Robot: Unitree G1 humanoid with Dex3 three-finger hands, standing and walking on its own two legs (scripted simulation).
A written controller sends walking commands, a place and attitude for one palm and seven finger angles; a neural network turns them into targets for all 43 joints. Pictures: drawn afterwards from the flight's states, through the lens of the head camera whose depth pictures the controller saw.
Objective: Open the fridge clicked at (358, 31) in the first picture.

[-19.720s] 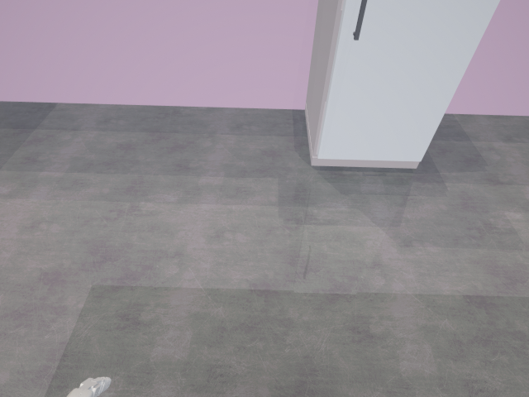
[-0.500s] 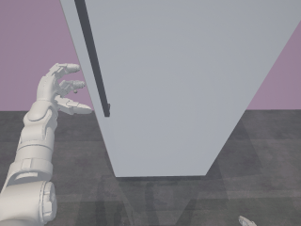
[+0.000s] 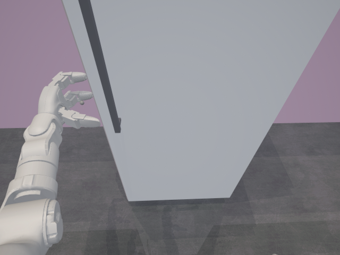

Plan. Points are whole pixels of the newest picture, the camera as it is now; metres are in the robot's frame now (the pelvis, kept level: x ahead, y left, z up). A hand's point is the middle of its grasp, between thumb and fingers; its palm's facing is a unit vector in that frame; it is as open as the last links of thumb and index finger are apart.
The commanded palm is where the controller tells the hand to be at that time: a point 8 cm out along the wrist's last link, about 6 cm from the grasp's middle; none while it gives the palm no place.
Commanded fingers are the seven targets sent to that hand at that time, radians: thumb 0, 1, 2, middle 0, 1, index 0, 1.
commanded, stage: move the hooked fingers beside the handle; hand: left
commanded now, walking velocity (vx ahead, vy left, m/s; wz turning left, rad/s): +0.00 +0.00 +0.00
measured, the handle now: (104, 67) +0.49 +0.17 +0.20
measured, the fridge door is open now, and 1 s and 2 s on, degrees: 0 0 0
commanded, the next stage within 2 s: feel for the door with the fingertips in 0.58 s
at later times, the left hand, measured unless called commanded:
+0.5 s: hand (87, 103) +0.43 +0.21 +0.14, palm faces +0.09 -1.00 -0.01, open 14.0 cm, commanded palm +0.40 +0.26 +0.15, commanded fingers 0.00 -0.50 0.30 -0.30 -1.20 -0.30 -1.20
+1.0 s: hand (100, 105) +0.42 +0.17 +0.14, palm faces +0.07 -1.00 +0.00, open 14.0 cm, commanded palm +0.40 +0.22 +0.14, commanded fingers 0.00 -0.50 0.30 -0.30 -1.20 -0.30 -1.20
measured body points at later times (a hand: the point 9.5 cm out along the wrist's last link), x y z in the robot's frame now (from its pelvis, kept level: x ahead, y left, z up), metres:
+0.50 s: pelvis +0.00 +0.00 +0.00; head +0.02 +0.00 +0.45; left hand +0.42 +0.26 +0.14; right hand +0.09 -0.26 -0.11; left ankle +0.05 +0.11 -0.73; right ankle -0.03 -0.10 -0.73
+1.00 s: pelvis +0.00 +0.00 +0.00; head +0.01 +0.00 +0.45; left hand +0.41 +0.23 +0.15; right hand +0.11 -0.26 -0.11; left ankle +0.05 +0.11 -0.73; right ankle -0.03 -0.10 -0.73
